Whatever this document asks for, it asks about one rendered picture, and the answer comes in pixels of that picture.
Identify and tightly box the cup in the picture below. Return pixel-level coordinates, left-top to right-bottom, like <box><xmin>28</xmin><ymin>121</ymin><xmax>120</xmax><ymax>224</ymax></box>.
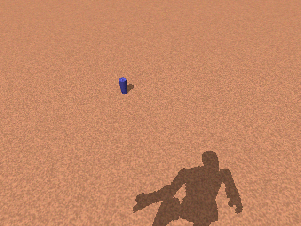
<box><xmin>119</xmin><ymin>77</ymin><xmax>127</xmax><ymax>94</ymax></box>

